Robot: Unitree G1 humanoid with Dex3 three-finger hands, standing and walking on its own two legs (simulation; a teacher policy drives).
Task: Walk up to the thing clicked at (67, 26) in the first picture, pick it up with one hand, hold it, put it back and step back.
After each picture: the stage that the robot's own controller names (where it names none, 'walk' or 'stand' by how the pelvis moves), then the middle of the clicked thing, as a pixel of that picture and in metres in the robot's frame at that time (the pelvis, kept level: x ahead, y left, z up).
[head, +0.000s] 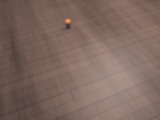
stand; (68, 24) +1.75 +0.28 -0.72
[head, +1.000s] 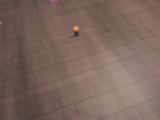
walk; (76, 31) +1.64 +0.30 -0.72
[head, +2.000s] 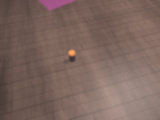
walk; (72, 56) +1.12 +0.24 -0.72
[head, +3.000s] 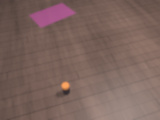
walk; (65, 88) +0.75 +0.23 -0.71
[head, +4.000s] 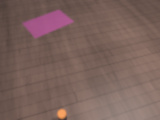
walk; (62, 116) +0.50 +0.20 -0.70
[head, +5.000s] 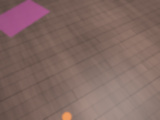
stand; (67, 119) +0.40 +0.10 -0.68
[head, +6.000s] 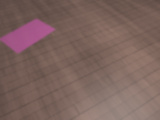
stand; out of the picture +0.39 +0.13 -0.71
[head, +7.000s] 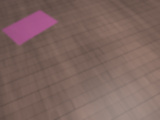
stand; out of the picture +0.38 +0.20 -0.71
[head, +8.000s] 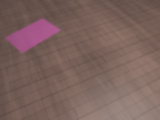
stand; out of the picture +0.35 +0.16 -0.72
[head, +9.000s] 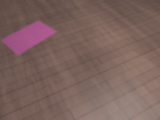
stand; out of the picture +0.35 +0.18 -0.73
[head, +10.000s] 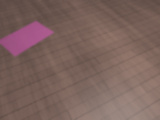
stand; out of the picture +0.34 +0.20 -0.73
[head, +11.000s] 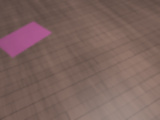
stand; out of the picture +0.33 +0.21 -0.73
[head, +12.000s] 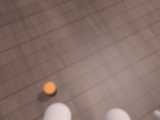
go down; (50, 89) +0.39 +0.20 -0.49
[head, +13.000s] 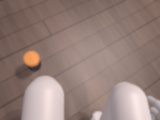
go down; (33, 61) +0.43 +0.24 -0.31
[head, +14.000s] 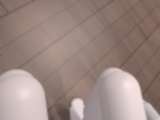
close in; out of the picture +0.40 +0.28 -0.25
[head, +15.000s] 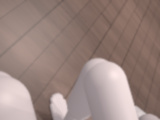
close; out of the picture +0.40 +0.30 -0.22
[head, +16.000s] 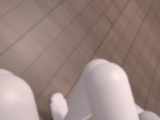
lift; out of the picture +0.38 +0.29 -0.22
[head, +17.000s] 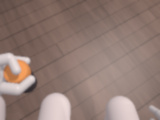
lift; (22, 77) +0.33 +0.22 -0.03
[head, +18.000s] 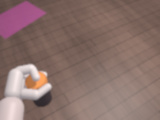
hold; (39, 90) +0.32 +0.17 -0.01
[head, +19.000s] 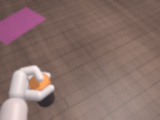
hold; (42, 91) +0.33 +0.17 -0.01
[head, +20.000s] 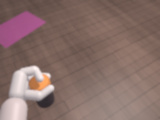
hold; (42, 91) +0.33 +0.17 -0.01
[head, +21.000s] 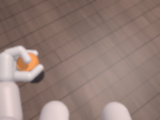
crouch; (31, 69) +0.39 +0.20 -0.09
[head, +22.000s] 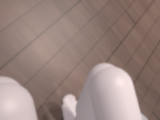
lower; out of the picture +0.39 +0.30 -0.23
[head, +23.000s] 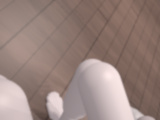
lower; out of the picture +0.39 +0.31 -0.23
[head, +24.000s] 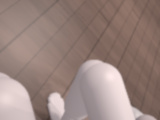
lower; out of the picture +0.39 +0.31 -0.22
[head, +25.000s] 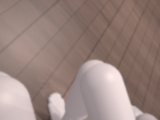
lower; out of the picture +0.39 +0.32 -0.22
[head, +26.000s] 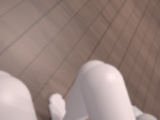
lower; out of the picture +0.38 +0.32 -0.22
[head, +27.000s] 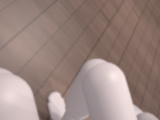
withdraw; out of the picture +0.37 +0.31 -0.22
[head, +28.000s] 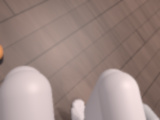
stand; out of the picture +0.39 +0.29 -0.25
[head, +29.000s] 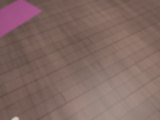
stand; out of the picture +0.35 +0.20 -0.63
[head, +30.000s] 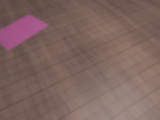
stand; out of the picture +0.35 +0.21 -0.67
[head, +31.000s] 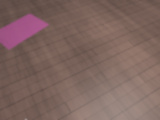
stand; out of the picture +0.35 +0.20 -0.67
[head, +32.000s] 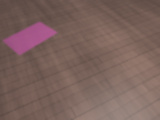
stand; out of the picture +0.37 +0.19 -0.72
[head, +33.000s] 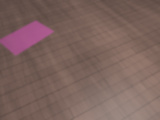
stand; out of the picture +0.34 +0.20 -0.73
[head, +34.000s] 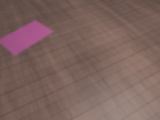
stand; out of the picture +0.34 +0.21 -0.73
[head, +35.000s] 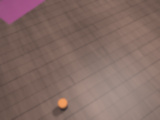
walk; (63, 104) +0.44 +0.15 -0.71
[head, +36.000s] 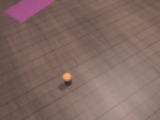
walk; (67, 79) +0.74 +0.23 -0.70
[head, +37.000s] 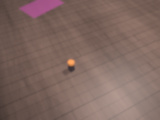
stand; (71, 65) +1.00 +0.18 -0.70
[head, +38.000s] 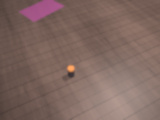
stand; (71, 71) +0.95 +0.17 -0.72
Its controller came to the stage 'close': yes
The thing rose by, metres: 0.69
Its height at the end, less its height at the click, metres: +0.00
